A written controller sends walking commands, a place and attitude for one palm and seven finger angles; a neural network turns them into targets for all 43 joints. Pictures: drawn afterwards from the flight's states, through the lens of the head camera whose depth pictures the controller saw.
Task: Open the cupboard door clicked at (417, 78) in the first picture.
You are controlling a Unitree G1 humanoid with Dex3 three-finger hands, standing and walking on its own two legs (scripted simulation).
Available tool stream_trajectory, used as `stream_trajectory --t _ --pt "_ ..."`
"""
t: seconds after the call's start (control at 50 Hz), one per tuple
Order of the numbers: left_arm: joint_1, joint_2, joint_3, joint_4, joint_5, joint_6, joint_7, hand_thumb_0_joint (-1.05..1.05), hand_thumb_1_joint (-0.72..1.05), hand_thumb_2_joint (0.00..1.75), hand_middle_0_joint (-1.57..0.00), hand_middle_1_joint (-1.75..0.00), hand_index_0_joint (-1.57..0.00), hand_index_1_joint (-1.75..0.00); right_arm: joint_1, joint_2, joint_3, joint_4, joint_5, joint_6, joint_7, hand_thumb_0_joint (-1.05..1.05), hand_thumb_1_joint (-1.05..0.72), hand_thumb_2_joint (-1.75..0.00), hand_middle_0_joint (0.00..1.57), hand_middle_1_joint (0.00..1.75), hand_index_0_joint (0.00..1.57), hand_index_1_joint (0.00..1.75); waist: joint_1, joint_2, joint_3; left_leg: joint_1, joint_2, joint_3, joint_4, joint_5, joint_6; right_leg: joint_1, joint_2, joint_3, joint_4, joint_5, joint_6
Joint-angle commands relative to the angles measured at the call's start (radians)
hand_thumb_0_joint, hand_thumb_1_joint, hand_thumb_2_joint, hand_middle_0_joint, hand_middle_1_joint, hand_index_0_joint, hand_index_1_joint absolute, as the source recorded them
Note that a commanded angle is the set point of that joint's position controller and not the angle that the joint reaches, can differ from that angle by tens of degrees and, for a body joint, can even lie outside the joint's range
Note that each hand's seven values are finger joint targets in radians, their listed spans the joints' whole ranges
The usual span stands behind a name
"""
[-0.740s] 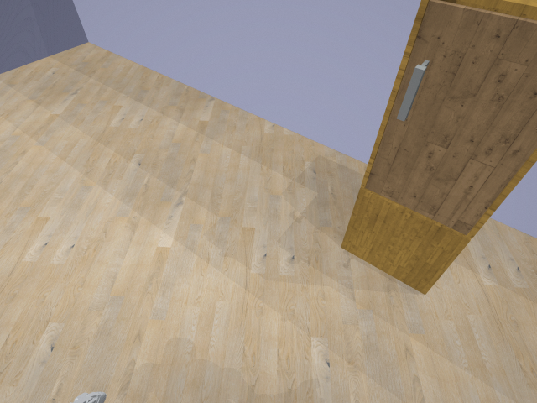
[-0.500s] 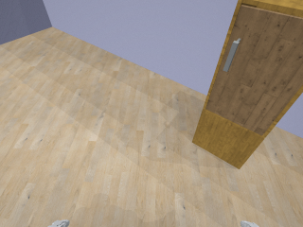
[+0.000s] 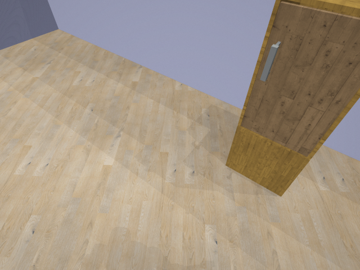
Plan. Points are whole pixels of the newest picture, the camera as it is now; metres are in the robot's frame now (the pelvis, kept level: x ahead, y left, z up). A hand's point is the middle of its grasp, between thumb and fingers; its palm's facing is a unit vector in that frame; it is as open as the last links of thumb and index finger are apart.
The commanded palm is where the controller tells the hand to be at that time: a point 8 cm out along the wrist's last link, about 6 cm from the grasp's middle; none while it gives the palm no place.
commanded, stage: stand and wait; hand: left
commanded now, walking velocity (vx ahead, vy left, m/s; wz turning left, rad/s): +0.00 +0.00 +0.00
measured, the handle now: (270, 61) +0.84 -0.30 +0.05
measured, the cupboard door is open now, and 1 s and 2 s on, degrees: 0 0 0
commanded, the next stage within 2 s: look at it before walking up in 0.08 s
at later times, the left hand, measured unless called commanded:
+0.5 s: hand out of the picture +0.07 +0.24 -0.15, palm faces -0.04 -0.94 -0.33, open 7.3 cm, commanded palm none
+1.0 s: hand out of the picture +0.07 +0.23 -0.16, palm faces -0.07 -0.94 -0.32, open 7.3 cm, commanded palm none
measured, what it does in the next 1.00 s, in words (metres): stands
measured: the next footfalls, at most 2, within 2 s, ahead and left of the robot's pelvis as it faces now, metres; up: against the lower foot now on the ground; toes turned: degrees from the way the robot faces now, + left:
left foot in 1.72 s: +0.03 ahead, +0.12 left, +0.00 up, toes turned -25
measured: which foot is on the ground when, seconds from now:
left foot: down 0.00-1.00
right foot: down 0.00-1.00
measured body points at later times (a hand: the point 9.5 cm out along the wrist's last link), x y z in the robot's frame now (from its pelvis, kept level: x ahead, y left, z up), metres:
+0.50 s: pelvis +0.00 +0.00 +0.00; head +0.00 -0.01 +0.45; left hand +0.08 +0.29 -0.13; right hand +0.07 -0.30 -0.13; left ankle -0.01 +0.12 -0.74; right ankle -0.01 -0.12 -0.74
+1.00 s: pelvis +0.00 -0.01 +0.00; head +0.01 -0.01 +0.44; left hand +0.08 +0.27 -0.14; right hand +0.08 -0.30 -0.14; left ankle -0.01 +0.12 -0.74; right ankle -0.01 -0.12 -0.74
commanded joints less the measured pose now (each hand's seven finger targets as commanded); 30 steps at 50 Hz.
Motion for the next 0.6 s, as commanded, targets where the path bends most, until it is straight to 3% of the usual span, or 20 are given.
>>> stream_trajectory --t 0.0,0.22,0.42,0.58 --pt "-0.057 0.204 0.045 -0.071 0.002 -0.021 0.014 0.0 0.9 0.9 -0.2 -0.3 -0.2 -0.3 -0.065 -0.2 -0.041 -0.066 0.005 -0.03 -0.012 0.0 -0.9 -0.9 0.2 0.3 0.2 0.3 0.006 0.001 -0.054 -0.007 0.117 -0.087 -0.068 0.169 0.032 0.001 -0.111 0.091 -0.068 0.176 -0.039" --pt "-0.066 0.201 0.045 -0.069 0.004 -0.021 0.011 0.0 0.9 0.9 -0.2 -0.3 -0.2 -0.3 -0.056 -0.2 -0.039 -0.06 0.005 -0.031 -0.01 0.0 -0.9 -0.9 0.2 0.3 0.2 0.3 0.004 -0.001 -0.045 -0.014 0.118 -0.091 -0.086 0.13 0.029 -0.015 -0.105 0.1 -0.085 0.119 -0.037" --pt "-0.057 0.199 0.046 -0.067 0.004 -0.024 0.012 0.0 0.9 0.9 -0.2 -0.3 -0.2 -0.3 -0.052 -0.199 -0.038 -0.057 0.006 -0.034 -0.012 0.0 -0.9 -0.9 0.2 0.3 0.2 0.3 0.005 0.001 -0.08 0.009 0.123 -0.089 -0.076 0.189 0.029 0.01 -0.108 0.098 -0.074 0.187 -0.038" --pt "-0.053 0.2 0.046 -0.061 0.004 -0.025 0.014 0.0 0.9 0.9 -0.2 -0.3 -0.2 -0.3 -0.056 -0.198 -0.038 -0.055 0.007 -0.032 -0.013 0.0 -0.9 -0.9 0.2 0.3 0.2 0.3 0.004 -0.005 -0.069 0.02 0.124 -0.084 -0.078 0.196 0.026 0.006 -0.109 0.096 -0.079 0.207 -0.038"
